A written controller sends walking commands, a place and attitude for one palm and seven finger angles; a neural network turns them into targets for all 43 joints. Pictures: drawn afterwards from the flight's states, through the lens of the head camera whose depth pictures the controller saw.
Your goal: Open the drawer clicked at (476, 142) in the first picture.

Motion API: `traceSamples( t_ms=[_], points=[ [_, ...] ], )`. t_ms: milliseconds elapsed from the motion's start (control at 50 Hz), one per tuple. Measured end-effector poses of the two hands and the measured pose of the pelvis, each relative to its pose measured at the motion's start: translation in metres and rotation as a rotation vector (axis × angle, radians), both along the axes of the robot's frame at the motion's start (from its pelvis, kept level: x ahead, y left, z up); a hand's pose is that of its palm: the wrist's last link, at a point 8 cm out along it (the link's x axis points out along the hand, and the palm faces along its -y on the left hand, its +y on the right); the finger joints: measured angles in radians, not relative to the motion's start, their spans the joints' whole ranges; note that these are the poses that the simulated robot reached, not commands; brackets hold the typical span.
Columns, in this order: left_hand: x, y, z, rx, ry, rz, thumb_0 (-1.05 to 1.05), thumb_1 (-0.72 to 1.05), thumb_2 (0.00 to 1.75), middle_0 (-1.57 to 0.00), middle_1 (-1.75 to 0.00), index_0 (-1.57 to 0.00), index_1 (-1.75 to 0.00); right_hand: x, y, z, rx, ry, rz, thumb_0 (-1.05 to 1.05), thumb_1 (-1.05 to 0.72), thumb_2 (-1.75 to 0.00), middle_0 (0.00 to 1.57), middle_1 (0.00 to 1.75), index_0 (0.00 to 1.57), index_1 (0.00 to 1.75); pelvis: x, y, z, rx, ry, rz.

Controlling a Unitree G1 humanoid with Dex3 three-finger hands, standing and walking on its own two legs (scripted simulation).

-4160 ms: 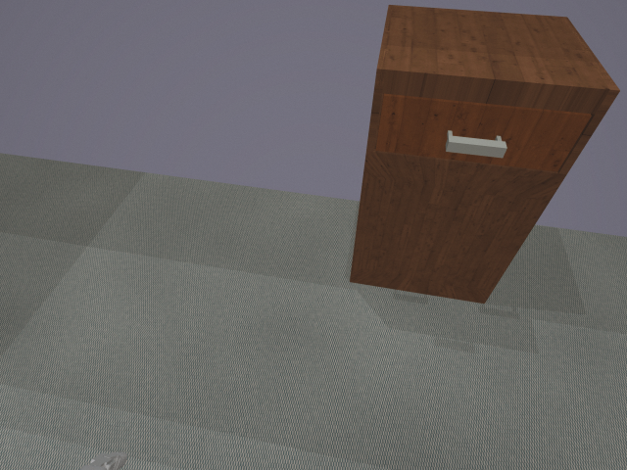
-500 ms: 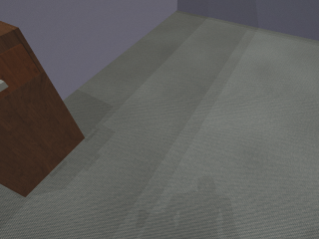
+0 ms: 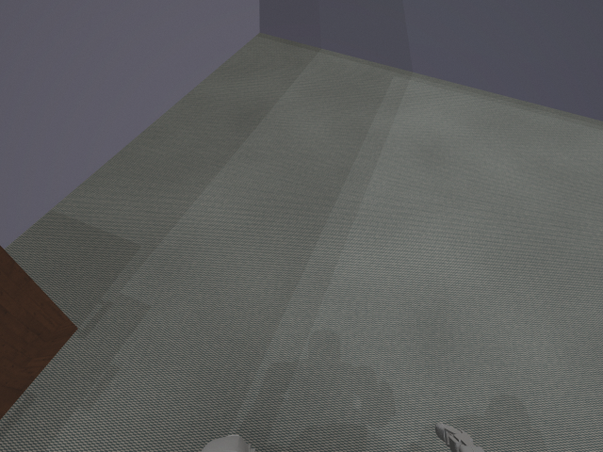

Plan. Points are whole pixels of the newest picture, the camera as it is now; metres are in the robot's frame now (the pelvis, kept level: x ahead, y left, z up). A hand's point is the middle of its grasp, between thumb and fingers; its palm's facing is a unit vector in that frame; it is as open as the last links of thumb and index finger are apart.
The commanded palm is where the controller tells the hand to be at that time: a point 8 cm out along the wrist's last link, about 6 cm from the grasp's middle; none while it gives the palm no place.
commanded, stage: walk to a spot facing it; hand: left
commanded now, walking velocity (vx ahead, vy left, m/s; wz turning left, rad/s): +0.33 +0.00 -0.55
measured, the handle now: out of the picture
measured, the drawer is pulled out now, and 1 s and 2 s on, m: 0.00 0.00 0.00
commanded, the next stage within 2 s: turn to face it in 0.36 s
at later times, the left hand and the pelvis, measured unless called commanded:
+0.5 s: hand (274, 300) +0.40 +0.08 -0.16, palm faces -0.33 -0.92 -0.20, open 7.4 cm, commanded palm none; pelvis +0.20 -0.05 -0.01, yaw -16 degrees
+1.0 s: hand (243, 284) +0.43 +0.15 -0.17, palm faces -0.06 -0.98 -0.18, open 7.3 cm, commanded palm none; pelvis +0.33 -0.04 +0.01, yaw -5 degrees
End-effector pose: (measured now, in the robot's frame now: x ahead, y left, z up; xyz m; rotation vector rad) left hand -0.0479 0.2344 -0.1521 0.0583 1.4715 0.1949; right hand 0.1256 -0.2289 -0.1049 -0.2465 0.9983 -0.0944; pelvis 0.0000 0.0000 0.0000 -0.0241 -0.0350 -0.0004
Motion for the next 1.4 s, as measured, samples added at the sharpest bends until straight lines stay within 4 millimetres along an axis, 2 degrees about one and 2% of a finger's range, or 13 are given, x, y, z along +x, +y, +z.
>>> traceSamples(
  t_ms=[120, 240, 320, 400, 480, 520, 660, 760, 880, 1040, 1160, 1280, 1400],
  points=[
    [0.124, 0.026, 0.025, 0.031, -0.172, -0.1, 0.0, 0.91, 0.9, -0.2, -0.3, -0.19, -0.3, -0.039, 0.002, 0.002, 0.002, 0.15, -0.172, 0.0, -0.93, -0.9, 0.2, 0.3, 0.2, 0.3, 0.043, 0.012, 0.019, 0.007, 0.01, -0.059],
    [0.233, 0.017, 0.041, 0.034, -0.262, -0.209, 0.0, 0.91, 0.9, -0.19, -0.3, -0.19, -0.3, -0.075, 0.001, -0.002, 0.023, 0.308, -0.31, 0.0, -0.92, -0.9, 0.2, 0.3, 0.2, 0.3, 0.09, 0.011, 0.024, 0.023, 0.026, -0.124],
    [0.302, -0.009, 0.043, 0.019, -0.283, -0.304, 0.0, 0.91, 0.9, -0.19, -0.3, -0.19, -0.3, -0.09, 0.004, -0.006, 0.059, 0.402, -0.397, 0.0, -0.91, -0.9, 0.2, 0.3, 0.2, 0.3, 0.123, 0.001, 0.022, 0.031, 0.033, -0.171],
    [0.373, -0.05, 0.038, 0.001, -0.307, -0.413, 0.0, 0.91, 0.9, -0.19, -0.3, -0.19, -0.3, -0.094, 0.004, -0.013, 0.104, 0.488, -0.481, 0.01, -0.91, -0.9, 0.2, 0.3, 0.2, 0.3, 0.159, -0.019, 0.014, 0.035, 0.042, -0.224],
    [0.44, -0.096, 0.026, -0.007, -0.381, -0.497, 0.0, 0.91, 0.9, -0.2, -0.3, -0.19, -0.3, -0.083, -0.008, -0.03, 0.153, 0.556, -0.542, 0.01, -0.9, -0.9, 0.2, 0.3, 0.2, 0.3, 0.198, -0.049, -0.005, 0.033, 0.047, -0.267],
    [0.459, -0.111, 0.024, -0.009, -0.41, -0.504, 0.0, 0.91, 0.9, -0.2, -0.3, -0.19, -0.3, -0.063, -0.019, -0.035, 0.154, 0.557, -0.55, 0.01, -0.9, -0.9, 0.2, 0.3, 0.2, 0.3, 0.211, -0.058, -0.007, 0.028, 0.04, -0.276],
    [0.471, -0.124, 0.035, -0.005, -0.355, -0.462, -0.01, 0.92, 0.9, -0.2, -0.3, -0.2, -0.3, 0.064, -0.065, -0.026, 0.098, 0.339, -0.486, 0.01, -0.91, -0.9, 0.2, 0.29, 0.2, 0.3, 0.256, -0.068, 0.012, 0.015, 0.035, -0.264],
    [0.488, -0.11, 0.033, -0.004, -0.365, -0.382, -0.02, 0.93, 0.9, -0.2, -0.3, -0.2, -0.3, 0.142, -0.071, -0.018, 0.073, 0.246, -0.392, 0.01, -0.91, -0.9, 0.2, 0.29, 0.2, 0.3, 0.286, -0.065, 0.012, -0.008, 0.027, -0.203],
    [0.492, -0.074, 0.003, -0.014, -0.333, -0.251, -0.01, 0.92, 0.9, -0.2, -0.3, -0.2, -0.3, 0.212, -0.069, -0.016, 0.006, 0.2, -0.276, 0.0, -0.92, -0.9, 0.2, 0.3, 0.2, 0.3, 0.319, -0.049, -0.004, -0.019, 0.019, -0.128],
    [0.469, -0.03, 0.018, 0.048, -0.215, -0.17, 0.0, 0.91, 0.9, -0.2, -0.3, -0.19, -0.3, 0.251, -0.059, 0.003, -0.02, 0.204, -0.205, 0.0, -0.91, -0.9, 0.2, 0.3, 0.2, 0.3, 0.336, -0.039, 0.014, -0.017, 0.055, -0.069],
    [0.455, -0.016, 0.031, 0.097, -0.198, -0.097, 0.0, 0.91, 0.9, -0.2, -0.3, -0.19, -0.3, 0.266, -0.062, 0.007, -0.013, 0.229, -0.151, 0.01, -0.9, -0.9, 0.2, 0.3, 0.2, 0.3, 0.344, -0.044, 0.022, -0.021, 0.064, 0.0],
    [0.453, -0.026, 0.039, 0.125, -0.232, -0.042, 0.0, 0.91, 0.9, -0.2, -0.3, -0.19, -0.3, 0.28, -0.079, 0.003, -0.012, 0.244, -0.096, 0.01, -0.9, -0.9, 0.2, 0.3, 0.2, 0.3, 0.344, -0.061, 0.021, -0.018, 0.061, 0.079],
    [0.456, -0.058, 0.048, 0.148, -0.309, 0.003, 0.0, 0.91, 0.9, -0.2, -0.3, -0.19, -0.3, 0.294, -0.11, -0.009, -0.007, 0.247, -0.035, 0.01, -0.9, -0.9, 0.2, 0.3, 0.2, 0.3, 0.34, -0.089, 0.016, -0.002, 0.06, 0.163]
  ],
)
